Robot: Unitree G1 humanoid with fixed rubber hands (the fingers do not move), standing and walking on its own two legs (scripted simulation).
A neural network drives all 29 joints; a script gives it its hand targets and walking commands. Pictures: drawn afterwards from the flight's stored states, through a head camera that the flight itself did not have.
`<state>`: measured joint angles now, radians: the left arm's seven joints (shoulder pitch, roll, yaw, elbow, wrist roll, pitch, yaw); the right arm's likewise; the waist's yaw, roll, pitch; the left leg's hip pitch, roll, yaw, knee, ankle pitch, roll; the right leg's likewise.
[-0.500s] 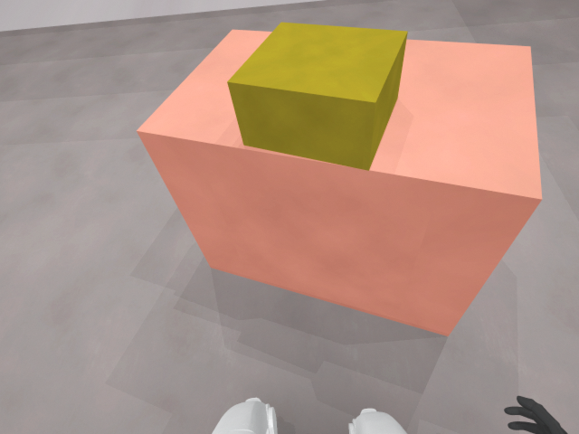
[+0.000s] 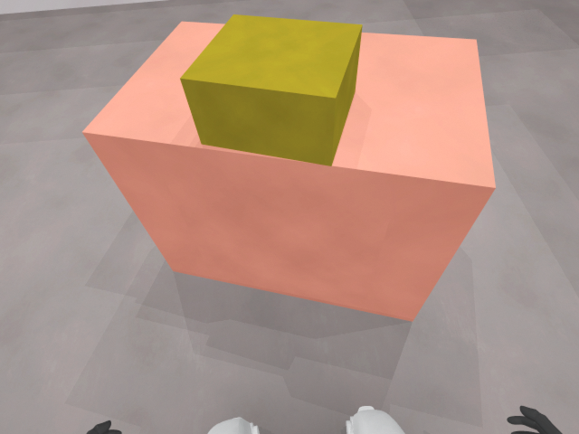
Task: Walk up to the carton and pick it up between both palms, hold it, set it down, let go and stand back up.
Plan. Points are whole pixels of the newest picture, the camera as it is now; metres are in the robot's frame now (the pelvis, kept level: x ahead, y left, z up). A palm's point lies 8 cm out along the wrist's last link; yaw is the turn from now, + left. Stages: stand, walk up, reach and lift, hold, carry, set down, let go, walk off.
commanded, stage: walk up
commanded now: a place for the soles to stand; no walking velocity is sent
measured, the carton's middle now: (279, 86) +0.77 +0.06 +0.03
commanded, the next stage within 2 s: none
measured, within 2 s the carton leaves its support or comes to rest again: neither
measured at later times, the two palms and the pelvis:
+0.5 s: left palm out of the picture +0.11 +0.31 -0.08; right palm out of the picture +0.09 -0.32 -0.09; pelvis +0.00 +0.01 +0.00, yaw -4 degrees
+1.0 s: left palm out of the picture +0.13 +0.31 -0.08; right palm out of the picture +0.08 -0.32 -0.09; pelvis +0.01 +0.01 +0.00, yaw -9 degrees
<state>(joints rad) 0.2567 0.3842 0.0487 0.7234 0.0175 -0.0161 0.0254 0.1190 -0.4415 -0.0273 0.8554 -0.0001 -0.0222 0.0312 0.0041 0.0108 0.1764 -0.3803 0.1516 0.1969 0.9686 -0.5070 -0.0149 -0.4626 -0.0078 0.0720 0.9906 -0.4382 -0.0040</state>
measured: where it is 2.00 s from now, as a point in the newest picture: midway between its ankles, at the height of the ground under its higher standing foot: outside the picture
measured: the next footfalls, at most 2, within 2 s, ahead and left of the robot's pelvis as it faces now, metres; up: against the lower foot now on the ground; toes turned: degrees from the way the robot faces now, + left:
left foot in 0.38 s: +0.09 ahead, +0.10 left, +0.00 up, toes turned -3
right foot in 0.72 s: +0.07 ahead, -0.16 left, +0.00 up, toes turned -4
